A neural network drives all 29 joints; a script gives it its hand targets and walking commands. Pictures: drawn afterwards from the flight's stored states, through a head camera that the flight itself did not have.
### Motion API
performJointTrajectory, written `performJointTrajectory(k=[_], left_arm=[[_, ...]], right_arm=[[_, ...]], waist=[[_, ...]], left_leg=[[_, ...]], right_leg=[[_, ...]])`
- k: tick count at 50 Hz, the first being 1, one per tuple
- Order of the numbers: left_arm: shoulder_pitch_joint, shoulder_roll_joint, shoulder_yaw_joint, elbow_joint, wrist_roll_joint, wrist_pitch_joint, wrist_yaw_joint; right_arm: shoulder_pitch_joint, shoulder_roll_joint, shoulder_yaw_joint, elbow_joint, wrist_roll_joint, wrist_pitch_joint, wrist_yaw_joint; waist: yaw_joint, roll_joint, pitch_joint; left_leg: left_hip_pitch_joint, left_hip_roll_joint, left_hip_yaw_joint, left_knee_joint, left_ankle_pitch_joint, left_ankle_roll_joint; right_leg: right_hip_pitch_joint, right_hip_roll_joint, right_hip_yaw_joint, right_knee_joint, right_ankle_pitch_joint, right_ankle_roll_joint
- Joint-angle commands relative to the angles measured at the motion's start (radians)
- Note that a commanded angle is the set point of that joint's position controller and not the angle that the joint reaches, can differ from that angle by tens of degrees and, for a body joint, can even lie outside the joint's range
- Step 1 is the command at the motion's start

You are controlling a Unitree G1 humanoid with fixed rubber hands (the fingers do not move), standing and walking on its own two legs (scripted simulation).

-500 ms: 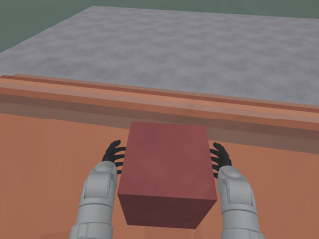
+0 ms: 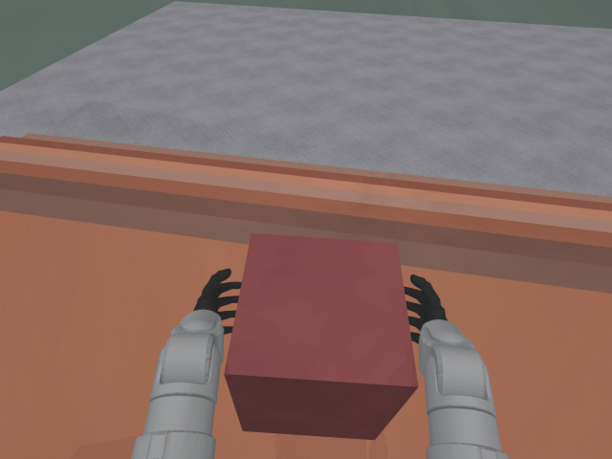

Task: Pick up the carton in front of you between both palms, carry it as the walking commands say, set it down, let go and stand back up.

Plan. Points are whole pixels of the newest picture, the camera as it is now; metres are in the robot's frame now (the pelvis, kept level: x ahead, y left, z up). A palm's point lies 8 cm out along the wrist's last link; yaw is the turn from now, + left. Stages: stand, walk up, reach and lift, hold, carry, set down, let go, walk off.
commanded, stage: hold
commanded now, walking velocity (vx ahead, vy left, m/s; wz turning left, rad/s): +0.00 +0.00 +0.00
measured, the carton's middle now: (316, 341) +0.30 -0.01 -0.02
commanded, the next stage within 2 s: carry in 0.14 s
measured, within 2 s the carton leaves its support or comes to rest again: neither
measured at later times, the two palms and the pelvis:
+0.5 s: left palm (236, 275) +0.34 +0.11 +0.08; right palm (452, 292) +0.32 -0.19 +0.08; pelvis +0.07 -0.02 -0.01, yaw -1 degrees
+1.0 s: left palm (275, 173) +0.59 +0.07 +0.08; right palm (432, 177) +0.60 -0.23 +0.08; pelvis +0.32 -0.08 +0.00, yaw +1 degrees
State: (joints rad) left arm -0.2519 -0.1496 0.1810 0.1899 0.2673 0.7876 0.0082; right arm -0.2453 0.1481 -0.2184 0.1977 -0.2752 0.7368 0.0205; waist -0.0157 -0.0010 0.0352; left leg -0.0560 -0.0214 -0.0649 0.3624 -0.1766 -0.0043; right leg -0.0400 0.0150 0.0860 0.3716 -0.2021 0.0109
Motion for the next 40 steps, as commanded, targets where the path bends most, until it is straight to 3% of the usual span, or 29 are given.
performJointTrajectory(k=[1, 2, 3, 4, 5, 6, 7, 9, 10, 12, 15, 18, 19, 21, 22, 23, 25, 28, 29, 30, 31, 32, 33, 34, 36, 37, 38, 39, 40], left_arm=[[-0.485, -0.914, -0.541, -0.092, -0.282, -0.067, -0.214], [-0.521, -0.901, -0.583, -0.126, -0.299, -0.070, -0.215], [-0.470, -0.897, -0.538, -0.123, -0.248, -0.062, -0.213], [-0.498, -0.884, -0.550, -0.106, -0.261, -0.061, -0.210], [-0.443, -0.876, -0.516, -0.080, -0.242, -0.062, -0.210], [-0.426, -0.904, -0.529, -0.077, -0.249, -0.059, -0.209], [-0.471, -0.900, -0.571, -0.127, -0.286, -0.062, -0.208], [-0.568, -0.934, -0.650, -0.192, -0.338, -0.052, -0.197], [-0.524, -0.937, -0.648, -0.189, -0.345, -0.039, -0.193], [-0.593, -0.936, -0.684, -0.253, -0.375, -0.004, -0.187], [-0.511, -0.897, -0.716, -0.279, -0.394, 0.055, -0.168], [-0.538, -0.868, -0.783, -0.407, -0.489, 0.132, -0.165], [-0.472, -0.886, -0.788, -0.381, -0.501, 0.172, -0.164], [-0.429, -0.802, -0.766, -0.439, -0.473, 0.230, -0.145], [-0.389, -0.828, -0.763, -0.394, -0.468, 0.265, -0.131], [-0.404, -0.844, -0.761, -0.475, -0.483, 0.279, -0.126], [-0.392, -0.833, -0.770, -0.523, -0.496, 0.320, -0.116], [-0.368, -0.848, -0.800, -0.626, -0.540, 0.368, -0.124], [-0.395, -0.848, -0.809, -0.703, -0.546, 0.377, -0.130], [-0.386, -0.833, -0.799, -0.681, -0.548, 0.397, -0.142], [-0.394, -0.839, -0.810, -0.697, -0.564, 0.403, -0.150], [-0.423, -0.853, -0.820, -0.720, -0.599, 0.414, -0.159], [-0.437, -0.828, -0.820, -0.700, -0.592, 0.427, -0.162], [-0.454, -0.812, -0.812, -0.718, -0.609, 0.427, -0.163], [-0.376, -0.808, -0.800, -0.656, -0.591, 0.436, -0.153], [-0.368, -0.802, -0.793, -0.647, -0.586, 0.443, -0.151], [-0.364, -0.813, -0.766, -0.645, -0.591, 0.439, -0.150], [-0.351, -0.817, -0.761, -0.610, -0.576, 0.444, -0.142], [-0.312, -0.797, -0.735, -0.562, -0.541, 0.450, -0.138]], right_arm=[[-0.449, 0.889, 0.557, -0.047, 0.250, -0.013, 0.215], [-0.406, 0.898, 0.544, -0.011, 0.241, -0.015, 0.218], [-0.429, 0.865, 0.523, -0.052, 0.243, -0.017, 0.223], [-0.441, 0.902, 0.534, -0.016, 0.255, -0.013, 0.218], [-0.452, 0.869, 0.570, -0.081, 0.267, -0.017, 0.213], [-0.416, 0.864, 0.537, -0.057, 0.255, -0.014, 0.217], [-0.420, 0.863, 0.559, -0.074, 0.252, -0.004, 0.216], [-0.437, 0.910, 0.576, -0.093, 0.288, 0.011, 0.215], [-0.493, 0.895, 0.640, -0.166, 0.328, 0.017, 0.213], [-0.426, 0.870, 0.610, -0.140, 0.314, 0.057, 0.205], [-0.425, 0.816, 0.691, -0.245, 0.350, 0.113, 0.182], [-0.361, 0.812, 0.746, -0.341, 0.392, 0.201, 0.154], [-0.397, 0.800, 0.779, -0.381, 0.426, 0.229, 0.145], [-0.393, 0.804, 0.803, -0.439, 0.467, 0.301, 0.146], [-0.419, 0.779, 0.816, -0.499, 0.496, 0.329, 0.154], [-0.432, 0.782, 0.835, -0.525, 0.534, 0.356, 0.157], [-0.411, 0.795, 0.832, -0.535, 0.572, 0.394, 0.161], [-0.297, 0.810, 0.827, -0.561, 0.579, 0.435, 0.158], [-0.244, 0.830, 0.825, -0.567, 0.552, 0.445, 0.153], [-0.249, 0.821, 0.788, -0.553, 0.534, 0.455, 0.143], [-0.252, 0.810, 0.815, -0.591, 0.537, 0.466, 0.138], [-0.305, 0.838, 0.835, -0.655, 0.558, 0.466, 0.132], [-0.331, 0.819, 0.831, -0.649, 0.546, 0.475, 0.120], [-0.322, 0.834, 0.822, -0.630, 0.560, 0.487, 0.118], [-0.373, 0.827, 0.842, -0.681, 0.580, 0.498, 0.110], [-0.355, 0.788, 0.834, -0.659, 0.579, 0.507, 0.116], [-0.367, 0.812, 0.848, -0.650, 0.596, 0.513, 0.121], [-0.368, 0.801, 0.836, -0.632, 0.609, 0.523, 0.128], [-0.364, 0.771, 0.838, -0.626, 0.588, 0.532, 0.130]], waist=[[0.005, -0.028, -0.297], [-0.021, -0.009, -0.254], [-0.005, 0.012, -0.229], [0.008, -0.032, -0.235], [0.036, 0.012, -0.221], [0.022, -0.021, -0.221], [0.017, -0.025, -0.304], [0.019, 0.029, -0.237], [0.017, -0.010, -0.222], [0.011, 0.066, -0.197], [-0.004, 0.171, -0.255], [0.006, 0.057, -0.338], [0.007, 0.004, -0.363], [0.041, -0.212, -0.305], [0.041, -0.189, -0.197], [0.037, -0.196, -0.172], [0.032, -0.156, -0.210], [0.017, -0.038, -0.381], [-0.001, 0.093, -0.408], [-0.014, 0.259, -0.371], [-0.020, 0.244, -0.328], [-0.032, 0.180, -0.319], [-0.035, 0.153, -0.281], [-0.035, 0.097, -0.287], [-0.033, 0.109, -0.322], [-0.018, 0.113, -0.359], [0.001, 0.126, -0.372], [0.005, 0.078, -0.369], [0.017, 0.013, -0.382]], left_leg=[[0.143, -0.056, -0.018, -0.046, 0.153, 0.002], [0.118, -0.051, -0.030, -0.034, 0.151, -0.006], [0.100, -0.051, -0.022, -0.044, 0.146, 0.004], [0.062, -0.060, -0.015, -0.035, 0.141, 0.003], [0.077, -0.070, -0.017, -0.040, 0.170, 0.004], [0.039, -0.071, -0.011, -0.041, 0.173, -0.004], [-0.079, 0.134, 0.016, 0.034, -0.012, 0.026], [-0.134, 0.112, -0.027, -0.004, -0.451, 0.035], [-0.148, 0.116, -0.064, -0.037, -0.556, 0.040], [-0.169, 0.136, -0.087, -0.074, -0.561, 0.040], [-0.033, 0.246, -0.207, -0.121, -0.379, 0.095], [-0.089, 0.207, -0.113, -0.060, -0.329, 0.092], [-0.185, 0.161, -0.046, 0.017, -0.302, 0.087], [-0.516, 0.045, 0.152, 0.332, -0.288, 0.024], [-0.618, 0.062, 0.176, 0.300, -0.310, 0.002], [-0.624, 0.067, 0.169, 0.255, -0.305, 0.009], [-0.508, 0.048, 0.212, 0.148, -0.255, 0.012], [-0.005, 0.052, 0.225, 0.006, -0.033, 0.031], [0.165, 0.186, 0.033, -0.067, -0.124, 0.084], [0.292, 0.361, -0.244, -0.110, -0.077, 0.161], [0.333, 0.453, -0.351, -0.119, 0.018, 0.219], [0.366, 0.441, -0.325, -0.089, 0.169, 0.258], [0.322, 0.468, -0.305, -0.088, 0.206, 0.255], [0.300, 0.427, -0.254, -0.099, 0.184, 0.232], [0.322, 0.374, -0.104, -0.065, 0.239, 0.168], [0.235, 0.350, -0.039, -0.070, 0.195, 0.140], [0.069, 0.316, 0.065, -0.060, 0.019, 0.101], [-0.036, 0.249, 0.164, 0.045, 0.066, 0.066], [-0.188, 0.197, 0.238, 0.148, 0.061, 0.026]], right_leg=[[-0.021, 0.076, -0.002, -0.056, 0.150, 0.008], [-0.053, 0.071, -0.001, -0.052, 0.148, -0.013], [-0.046, 0.072, -0.002, -0.057, 0.131, -0.013], [0.026, 0.079, 0.004, -0.048, 0.173, -0.004], [0.016, 0.065, 0.003, -0.048, 0.227, 0.001], [0.056, 0.073, 0.011, -0.062, 0.202, -0.004], [-0.033, -0.125, -0.009, 0.023, 0.012, -0.030], [-0.181, -0.081, 0.028, -0.040, -0.459, -0.042], [-0.257, -0.087, 0.043, -0.035, -0.545, -0.038], [-0.330, -0.062, -0.004, -0.006, -0.477, -0.022], [-0.372, -0.018, -0.154, 0.204, -0.116, 0.002], [-0.200, -0.025, -0.182, -0.010, -0.169, -0.001], [-0.055, -0.052, -0.157, -0.032, -0.172, -0.015], [0.098, -0.291, 0.226, -0.147, -0.311, -0.124], [0.076, -0.386, 0.335, -0.178, -0.320, -0.203], [0.083, -0.400, 0.317, -0.157, -0.207, -0.229], [0.039, -0.335, 0.212, -0.095, -0.055, -0.195], [-0.180, -0.205, -0.084, 0.092, -0.071, -0.074], [-0.349, -0.135, -0.170, 0.265, -0.076, -0.035], [-0.586, -0.038, -0.282, 0.429, -0.215, 0.015], [-0.727, -0.037, -0.195, 0.521, -0.344, -0.006], [-0.795, -0.037, -0.176, 0.499, -0.393, -0.028], [-0.822, -0.069, -0.167, 0.505, -0.368, -0.031], [-0.811, -0.079, -0.165, 0.480, -0.340, -0.032], [-0.736, -0.060, -0.209, 0.304, -0.227, -0.012], [-0.565, -0.042, -0.221, 0.210, -0.140, -0.016], [-0.359, -0.047, -0.238, 0.094, -0.031, -0.023], [-0.165, 0.015, -0.325, -0.004, 0.059, -0.020], [0.029, -0.018, -0.279, 0.027, 0.081, -0.043]])
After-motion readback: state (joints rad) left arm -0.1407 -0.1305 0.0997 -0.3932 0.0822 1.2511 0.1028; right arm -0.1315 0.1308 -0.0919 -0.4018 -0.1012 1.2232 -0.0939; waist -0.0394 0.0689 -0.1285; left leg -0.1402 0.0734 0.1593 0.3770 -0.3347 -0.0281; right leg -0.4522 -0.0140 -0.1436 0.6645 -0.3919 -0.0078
